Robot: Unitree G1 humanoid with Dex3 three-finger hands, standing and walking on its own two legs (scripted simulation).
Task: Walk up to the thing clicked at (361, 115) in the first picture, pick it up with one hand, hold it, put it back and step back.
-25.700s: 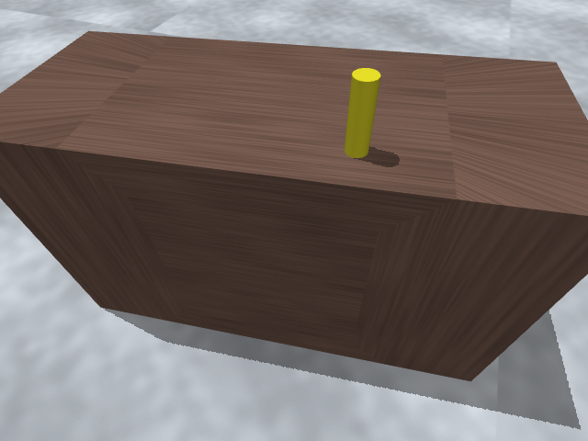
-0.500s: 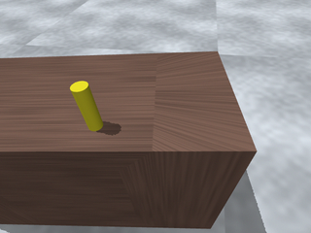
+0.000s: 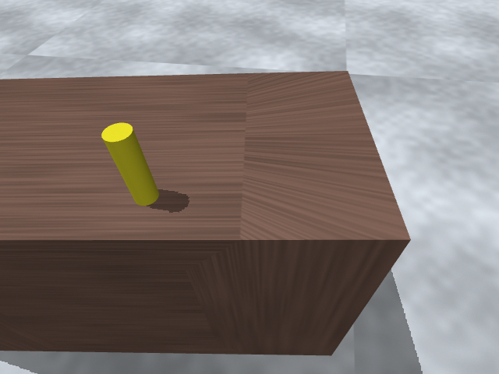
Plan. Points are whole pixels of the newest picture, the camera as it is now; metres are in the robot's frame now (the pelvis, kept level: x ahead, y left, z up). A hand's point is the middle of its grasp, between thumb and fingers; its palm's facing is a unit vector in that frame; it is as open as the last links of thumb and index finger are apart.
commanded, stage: home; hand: left
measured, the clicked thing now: (133, 167) +0.44 +0.24 +0.10
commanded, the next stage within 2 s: stand in 0.72 s
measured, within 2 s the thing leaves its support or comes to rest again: neither
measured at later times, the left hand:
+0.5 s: hand out of the picture +0.10 +0.26 -0.15, palm faces -0.02 -0.94 -0.35, open 17.3 cm
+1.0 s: hand out of the picture +0.09 +0.26 -0.15, palm faces -0.02 -0.93 -0.35, open 15.8 cm
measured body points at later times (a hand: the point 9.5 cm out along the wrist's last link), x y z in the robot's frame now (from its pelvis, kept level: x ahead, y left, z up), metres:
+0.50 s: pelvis +0.02 +0.01 +0.00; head +0.02 +0.00 +0.45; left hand +0.10 +0.31 -0.12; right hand +0.11 -0.29 -0.13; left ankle +0.00 +0.15 -0.74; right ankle +0.03 -0.12 -0.74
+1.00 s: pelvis +0.02 +0.01 +0.00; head +0.02 +0.00 +0.45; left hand +0.09 +0.31 -0.13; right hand +0.09 -0.29 -0.13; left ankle +0.00 +0.15 -0.74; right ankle +0.03 -0.12 -0.74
